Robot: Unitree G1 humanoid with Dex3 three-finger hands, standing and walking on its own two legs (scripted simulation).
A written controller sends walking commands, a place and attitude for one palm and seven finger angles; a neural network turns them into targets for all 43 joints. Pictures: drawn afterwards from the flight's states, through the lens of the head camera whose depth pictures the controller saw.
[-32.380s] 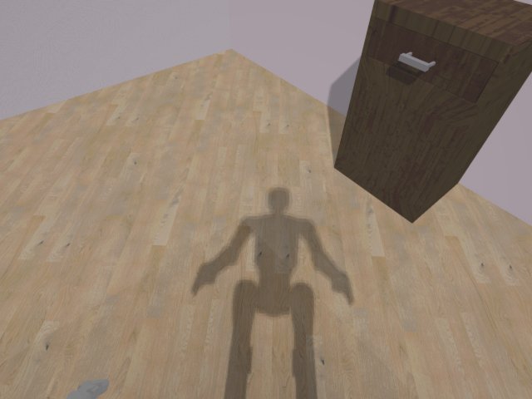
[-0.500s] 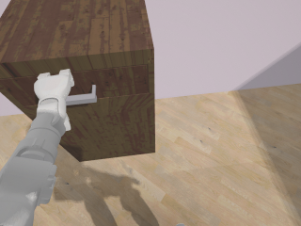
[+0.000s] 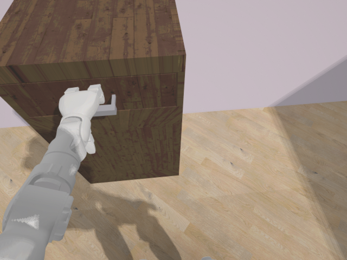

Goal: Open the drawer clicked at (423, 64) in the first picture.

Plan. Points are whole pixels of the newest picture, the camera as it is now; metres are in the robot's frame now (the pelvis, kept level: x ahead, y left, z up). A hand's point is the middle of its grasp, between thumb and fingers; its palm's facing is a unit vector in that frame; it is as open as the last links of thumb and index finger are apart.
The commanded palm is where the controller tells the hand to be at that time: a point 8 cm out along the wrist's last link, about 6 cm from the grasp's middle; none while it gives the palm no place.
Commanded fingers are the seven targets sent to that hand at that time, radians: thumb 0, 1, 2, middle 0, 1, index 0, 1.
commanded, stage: lower the fingers behind the handle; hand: left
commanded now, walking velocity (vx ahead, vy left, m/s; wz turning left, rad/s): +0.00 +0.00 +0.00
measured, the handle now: (96, 105) +0.53 +0.21 -0.01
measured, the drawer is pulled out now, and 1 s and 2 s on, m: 0.00 0.00 0.00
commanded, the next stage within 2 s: close the thumb around the handle in 1.26 s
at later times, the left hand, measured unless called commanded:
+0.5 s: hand (94, 117) +0.47 +0.20 +0.01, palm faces -0.09 -0.03 -1.00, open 13.8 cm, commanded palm +0.45 +0.21 +0.04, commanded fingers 0.00 -0.50 0.30 -0.30 -1.20 -0.30 -1.20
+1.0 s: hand (96, 126) +0.47 +0.21 -0.03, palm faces -0.07 -0.01 -1.00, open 13.9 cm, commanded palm +0.45 +0.20 +0.02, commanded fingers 0.00 -0.50 0.30 -0.30 -1.20 -0.30 -1.20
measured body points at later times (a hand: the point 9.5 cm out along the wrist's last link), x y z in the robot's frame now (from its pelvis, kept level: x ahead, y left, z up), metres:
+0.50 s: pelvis -0.01 +0.00 -0.01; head +0.09 +0.00 +0.43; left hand +0.47 +0.20 +0.06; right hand -0.01 -0.27 -0.14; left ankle -0.02 +0.11 -0.71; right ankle -0.02 -0.13 -0.71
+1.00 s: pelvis -0.02 +0.00 -0.03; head +0.10 +0.00 +0.41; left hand +0.47 +0.21 +0.02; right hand -0.01 -0.27 -0.16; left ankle -0.02 +0.11 -0.71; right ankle -0.02 -0.13 -0.71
